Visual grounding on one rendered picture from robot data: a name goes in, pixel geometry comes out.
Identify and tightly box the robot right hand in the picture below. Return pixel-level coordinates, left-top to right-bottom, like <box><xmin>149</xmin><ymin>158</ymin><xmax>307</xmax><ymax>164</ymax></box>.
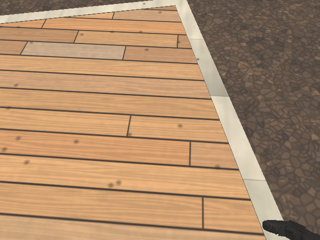
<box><xmin>262</xmin><ymin>220</ymin><xmax>320</xmax><ymax>240</ymax></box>

